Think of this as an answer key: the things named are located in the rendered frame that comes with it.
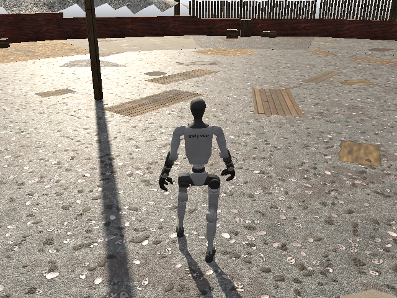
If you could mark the left robot foot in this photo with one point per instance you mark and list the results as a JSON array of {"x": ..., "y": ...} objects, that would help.
[{"x": 180, "y": 233}]

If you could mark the robot left hand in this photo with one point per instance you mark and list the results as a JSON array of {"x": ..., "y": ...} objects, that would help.
[{"x": 162, "y": 182}]

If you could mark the left robot thigh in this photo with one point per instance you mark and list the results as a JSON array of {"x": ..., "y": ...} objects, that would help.
[{"x": 183, "y": 182}]

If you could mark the robot left forearm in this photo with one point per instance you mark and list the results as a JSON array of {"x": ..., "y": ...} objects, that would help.
[{"x": 167, "y": 167}]

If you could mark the robot right hand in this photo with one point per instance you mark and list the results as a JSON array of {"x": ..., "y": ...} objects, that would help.
[{"x": 225, "y": 172}]

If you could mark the robot right forearm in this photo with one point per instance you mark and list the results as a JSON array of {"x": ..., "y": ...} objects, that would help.
[{"x": 228, "y": 162}]

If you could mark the robot right upper arm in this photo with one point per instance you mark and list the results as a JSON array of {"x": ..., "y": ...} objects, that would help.
[{"x": 217, "y": 130}]

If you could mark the robot left upper arm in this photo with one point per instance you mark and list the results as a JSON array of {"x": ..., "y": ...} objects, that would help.
[{"x": 175, "y": 142}]

